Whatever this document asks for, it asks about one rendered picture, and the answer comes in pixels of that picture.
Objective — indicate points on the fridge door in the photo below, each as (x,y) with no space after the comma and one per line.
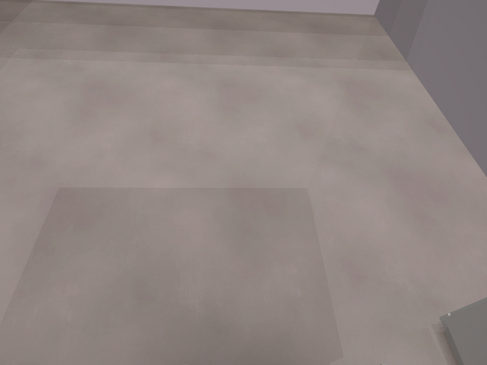
(469,331)

